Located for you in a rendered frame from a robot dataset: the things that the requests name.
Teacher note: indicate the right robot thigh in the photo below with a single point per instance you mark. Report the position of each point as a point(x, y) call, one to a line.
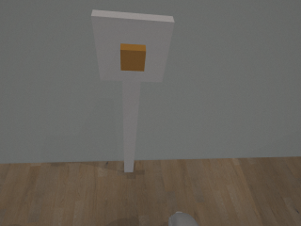
point(181, 219)

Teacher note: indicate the panel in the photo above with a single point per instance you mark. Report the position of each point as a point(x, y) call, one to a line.
point(110, 30)

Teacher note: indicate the button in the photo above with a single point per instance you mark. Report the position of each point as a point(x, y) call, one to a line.
point(132, 57)

